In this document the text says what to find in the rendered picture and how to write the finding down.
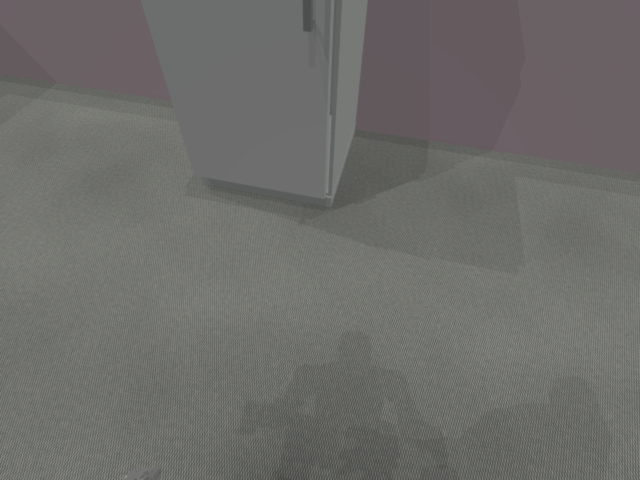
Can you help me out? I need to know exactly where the fridge door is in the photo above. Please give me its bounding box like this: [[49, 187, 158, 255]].
[[141, 0, 334, 199]]

